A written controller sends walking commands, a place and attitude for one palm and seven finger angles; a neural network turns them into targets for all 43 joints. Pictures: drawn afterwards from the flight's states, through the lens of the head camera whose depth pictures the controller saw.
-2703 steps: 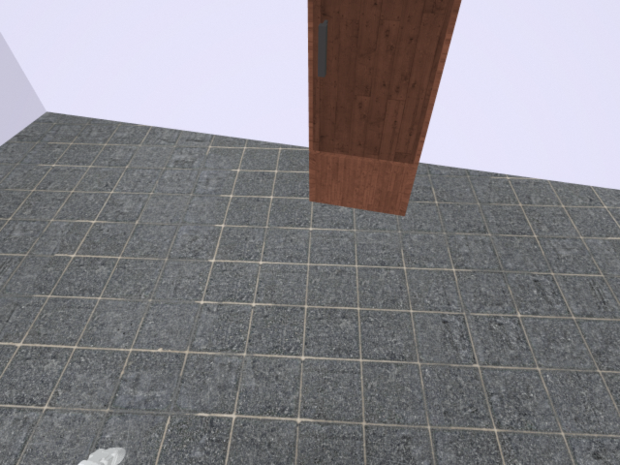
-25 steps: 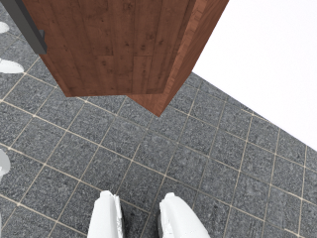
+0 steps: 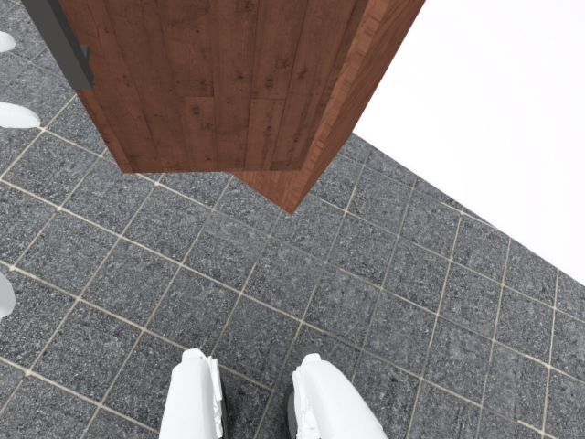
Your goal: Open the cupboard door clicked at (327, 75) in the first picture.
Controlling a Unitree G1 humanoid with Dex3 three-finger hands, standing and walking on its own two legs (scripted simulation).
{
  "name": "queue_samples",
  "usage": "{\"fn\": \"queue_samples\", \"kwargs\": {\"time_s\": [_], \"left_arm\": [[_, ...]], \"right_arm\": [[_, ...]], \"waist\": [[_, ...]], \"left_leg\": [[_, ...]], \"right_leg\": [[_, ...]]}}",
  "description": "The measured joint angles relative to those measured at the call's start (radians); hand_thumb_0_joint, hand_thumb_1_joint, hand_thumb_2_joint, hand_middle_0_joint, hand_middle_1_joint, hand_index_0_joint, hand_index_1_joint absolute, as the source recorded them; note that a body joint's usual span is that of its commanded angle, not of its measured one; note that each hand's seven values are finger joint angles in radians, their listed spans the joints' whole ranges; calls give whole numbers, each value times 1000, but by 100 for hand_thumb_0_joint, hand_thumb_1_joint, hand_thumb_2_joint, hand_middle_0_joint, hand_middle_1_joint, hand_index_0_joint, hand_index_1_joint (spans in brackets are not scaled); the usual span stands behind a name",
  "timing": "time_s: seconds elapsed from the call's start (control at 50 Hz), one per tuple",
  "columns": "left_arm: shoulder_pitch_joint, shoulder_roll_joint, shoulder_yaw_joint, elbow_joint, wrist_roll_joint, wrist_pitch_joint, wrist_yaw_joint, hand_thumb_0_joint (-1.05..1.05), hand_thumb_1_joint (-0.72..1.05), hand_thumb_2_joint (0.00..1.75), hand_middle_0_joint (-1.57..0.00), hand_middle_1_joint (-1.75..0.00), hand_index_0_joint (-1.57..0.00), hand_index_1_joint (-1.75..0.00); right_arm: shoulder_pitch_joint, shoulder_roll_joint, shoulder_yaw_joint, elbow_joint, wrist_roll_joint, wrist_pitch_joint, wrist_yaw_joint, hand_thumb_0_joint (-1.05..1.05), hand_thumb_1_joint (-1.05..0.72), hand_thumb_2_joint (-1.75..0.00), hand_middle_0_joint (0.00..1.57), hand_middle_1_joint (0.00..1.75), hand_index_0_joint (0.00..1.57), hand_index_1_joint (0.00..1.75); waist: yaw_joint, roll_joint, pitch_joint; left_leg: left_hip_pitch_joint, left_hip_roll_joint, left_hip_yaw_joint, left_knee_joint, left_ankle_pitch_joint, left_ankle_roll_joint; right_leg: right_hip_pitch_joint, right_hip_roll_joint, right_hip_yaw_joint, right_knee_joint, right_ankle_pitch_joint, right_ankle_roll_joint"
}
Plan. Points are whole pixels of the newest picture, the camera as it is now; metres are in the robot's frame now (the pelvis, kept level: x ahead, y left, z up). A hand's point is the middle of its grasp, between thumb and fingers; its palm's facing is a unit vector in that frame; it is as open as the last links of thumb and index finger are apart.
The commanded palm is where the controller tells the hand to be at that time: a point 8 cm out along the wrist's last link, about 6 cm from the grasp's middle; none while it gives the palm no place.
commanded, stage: move the hooked fingers beside the handle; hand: left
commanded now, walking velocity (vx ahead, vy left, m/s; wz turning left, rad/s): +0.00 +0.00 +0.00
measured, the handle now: (59, 18) +0.61 +0.23 +0.08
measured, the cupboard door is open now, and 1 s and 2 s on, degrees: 40 40 40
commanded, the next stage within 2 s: slide the fingers in behind the handle in 0.44 s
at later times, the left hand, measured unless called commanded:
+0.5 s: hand out of the picture +0.53 +0.29 +0.09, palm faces +0.09 -1.00 -0.02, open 13.9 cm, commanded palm +0.53 +0.31 +0.08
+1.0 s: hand (37, 61) +0.54 +0.25 +0.09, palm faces +0.07 -1.00 -0.01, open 13.9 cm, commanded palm +0.53 +0.27 +0.08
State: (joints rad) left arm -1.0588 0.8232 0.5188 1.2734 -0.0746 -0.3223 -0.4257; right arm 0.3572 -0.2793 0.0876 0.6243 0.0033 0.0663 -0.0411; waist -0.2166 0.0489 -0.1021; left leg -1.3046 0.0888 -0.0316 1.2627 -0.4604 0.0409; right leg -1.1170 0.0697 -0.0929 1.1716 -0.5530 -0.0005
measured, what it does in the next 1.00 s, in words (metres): stands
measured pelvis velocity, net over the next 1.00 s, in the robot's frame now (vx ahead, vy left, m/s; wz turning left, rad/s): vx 0.01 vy -0.01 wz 0.01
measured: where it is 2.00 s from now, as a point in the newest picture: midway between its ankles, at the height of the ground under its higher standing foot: (259, 435)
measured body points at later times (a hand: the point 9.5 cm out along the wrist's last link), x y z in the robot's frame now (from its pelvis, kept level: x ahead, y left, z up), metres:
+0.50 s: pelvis +0.00 +0.00 +0.00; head +0.18 +0.05 +0.41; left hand +0.52 +0.35 +0.09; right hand +0.00 -0.27 -0.09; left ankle +0.05 +0.09 -0.62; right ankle +0.00 -0.13 -0.62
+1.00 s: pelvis +0.01 -0.01 +0.00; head +0.18 +0.03 +0.42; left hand +0.53 +0.30 +0.09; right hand +0.00 -0.27 -0.10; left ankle +0.05 +0.09 -0.62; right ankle +0.00 -0.13 -0.62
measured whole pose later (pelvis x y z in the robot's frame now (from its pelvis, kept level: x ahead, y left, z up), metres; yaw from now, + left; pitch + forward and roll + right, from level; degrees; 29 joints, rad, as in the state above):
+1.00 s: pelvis +0.01 -0.01 +0.00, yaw +0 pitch +28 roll -6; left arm -1.02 0.69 0.48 1.21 -0.07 -0.34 -0.34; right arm 0.37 -0.27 0.06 0.64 -0.01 0.07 -0.02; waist -0.21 0.06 -0.11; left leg -1.27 0.09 -0.02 1.24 -0.46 0.03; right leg -1.10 0.07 -0.08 1.16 -0.56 -0.01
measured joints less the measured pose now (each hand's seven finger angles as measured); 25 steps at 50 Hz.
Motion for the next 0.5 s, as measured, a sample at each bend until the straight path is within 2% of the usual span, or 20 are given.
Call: {"fn": "queue_samples", "kwargs": {"time_s": [0.24,0.34,0.42,0.5], "left_arm": [[-5,-13,-17,-6,-7,4,-3,-1,-50,30,-30,-119,-30,-120],[3,-24,4,-23,-2,-5,6,-1,-50,30,-30,-119,-30,-120],[11,-3,18,-4,5,2,6,-1,-50,30,-30,-119,-30,-120],[29,-8,18,-33,0,-7,2,-1,-50,30,-30,-119,-30,-120]], "right_arm": [[16,5,-1,12,-3,3,2,1,-90,-90,21,30,21,30],[13,4,-6,11,-7,2,5,1,-90,-90,21,30,21,30],[11,0,-2,1,-4,3,4,1,-90,-90,21,30,21,30],[14,0,-9,4,-5,3,6,1,-90,-90,21,30,21,30]], "waist": [[7,3,0],[1,3,-2],[-4,3,-1],[3,5,-1]], "left_leg": [[-2,-6,3,-4,2,4],[-2,-4,4,-4,1,4],[1,1,7,-3,-2,4],[3,1,6,-4,-2,2]], "right_leg": [[-2,-6,3,-2,1,5],[-2,-3,4,-4,1,4],[-1,1,8,-4,2,4],[0,1,7,-5,1,3]]}}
